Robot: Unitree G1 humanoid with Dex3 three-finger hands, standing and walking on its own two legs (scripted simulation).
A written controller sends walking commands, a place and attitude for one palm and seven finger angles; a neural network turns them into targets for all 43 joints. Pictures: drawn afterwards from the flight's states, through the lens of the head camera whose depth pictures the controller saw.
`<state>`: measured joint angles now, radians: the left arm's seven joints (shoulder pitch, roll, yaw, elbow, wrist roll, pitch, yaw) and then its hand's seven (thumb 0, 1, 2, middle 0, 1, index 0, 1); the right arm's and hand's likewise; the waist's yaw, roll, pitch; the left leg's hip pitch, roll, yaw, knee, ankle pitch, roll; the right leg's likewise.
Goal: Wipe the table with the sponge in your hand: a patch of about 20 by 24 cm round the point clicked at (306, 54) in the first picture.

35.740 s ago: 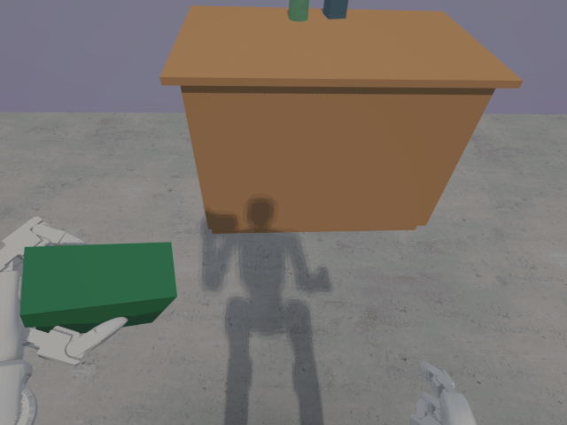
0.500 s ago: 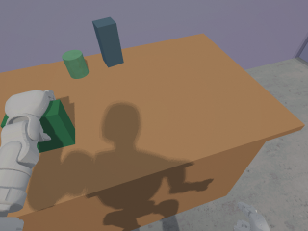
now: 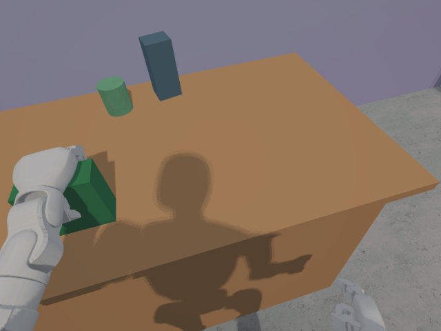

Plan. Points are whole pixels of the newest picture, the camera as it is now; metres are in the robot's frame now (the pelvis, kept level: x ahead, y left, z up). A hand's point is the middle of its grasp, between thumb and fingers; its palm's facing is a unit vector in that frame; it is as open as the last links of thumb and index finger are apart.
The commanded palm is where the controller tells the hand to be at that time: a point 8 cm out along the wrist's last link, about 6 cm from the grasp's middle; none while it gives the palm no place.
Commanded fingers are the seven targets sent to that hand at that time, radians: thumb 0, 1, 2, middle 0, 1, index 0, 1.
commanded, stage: wipe back along the first lane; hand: left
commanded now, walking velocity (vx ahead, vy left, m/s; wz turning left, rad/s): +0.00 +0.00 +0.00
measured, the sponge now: (75, 206) +0.30 +0.33 +0.07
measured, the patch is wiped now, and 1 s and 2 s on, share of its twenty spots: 1.00 1.00 1.00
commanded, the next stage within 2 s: lift the sponge slowly off the table in 0.54 s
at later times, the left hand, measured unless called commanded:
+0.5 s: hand (62, 216) +0.25 +0.29 +0.12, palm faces +0.07 -0.05 -1.00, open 10.1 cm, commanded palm +0.20 +0.29 +0.14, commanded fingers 0.00 0.10 1.30 -1.20 -1.60 -1.20 -1.60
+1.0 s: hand (59, 225) +0.23 +0.29 +0.12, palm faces +0.04 -0.06 -1.00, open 10.1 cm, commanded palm +0.19 +0.29 +0.17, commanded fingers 0.00 0.10 1.30 -1.20 -1.60 -1.20 -1.60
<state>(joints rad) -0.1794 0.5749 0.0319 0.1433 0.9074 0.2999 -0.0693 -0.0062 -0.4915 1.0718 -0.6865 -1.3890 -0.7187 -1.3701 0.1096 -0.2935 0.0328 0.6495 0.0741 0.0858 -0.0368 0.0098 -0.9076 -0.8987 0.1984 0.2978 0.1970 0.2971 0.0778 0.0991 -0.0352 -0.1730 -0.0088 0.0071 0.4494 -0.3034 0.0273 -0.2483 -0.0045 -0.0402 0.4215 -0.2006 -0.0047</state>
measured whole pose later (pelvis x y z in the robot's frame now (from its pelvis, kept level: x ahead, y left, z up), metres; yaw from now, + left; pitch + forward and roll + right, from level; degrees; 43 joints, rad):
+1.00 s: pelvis -0.01 -0.01 +0.00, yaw -1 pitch -2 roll +0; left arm 0.11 0.58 0.04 -0.18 0.86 0.35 -0.08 -0.02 -0.49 1.07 -0.69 -1.38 -0.72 -1.36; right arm 0.08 -0.28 0.04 0.63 0.06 0.05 -0.05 0.01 -0.91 -0.90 0.20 0.30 0.20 0.30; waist 0.10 0.10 -0.01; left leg -0.13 0.00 0.02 0.47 -0.31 0.01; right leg -0.22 0.01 -0.03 0.46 -0.21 -0.02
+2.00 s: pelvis -0.04 -0.03 +0.00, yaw +0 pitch -5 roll +0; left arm -0.09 0.64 0.03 -0.11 0.82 0.34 -0.17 -0.01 -0.51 1.07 -0.72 -1.35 -0.75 -1.33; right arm 0.05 -0.29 0.05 0.66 0.06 0.01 -0.08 0.01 -0.91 -0.90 0.20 0.30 0.20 0.30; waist 0.12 0.12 0.01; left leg -0.10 0.01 0.00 0.43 -0.25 -0.01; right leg -0.19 0.01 -0.05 0.43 -0.16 -0.04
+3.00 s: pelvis -0.04 -0.02 +0.00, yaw -1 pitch -3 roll +1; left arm -0.14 0.69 0.05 -0.23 0.78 0.39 -0.25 -0.01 -0.51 1.07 -0.72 -1.35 -0.75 -1.33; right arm 0.06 -0.29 0.06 0.63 0.06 0.02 -0.07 0.01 -0.91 -0.90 0.20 0.30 0.20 0.30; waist 0.13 0.13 0.00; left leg -0.13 0.00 0.01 0.45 -0.26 0.00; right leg -0.23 0.00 -0.03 0.46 -0.17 -0.03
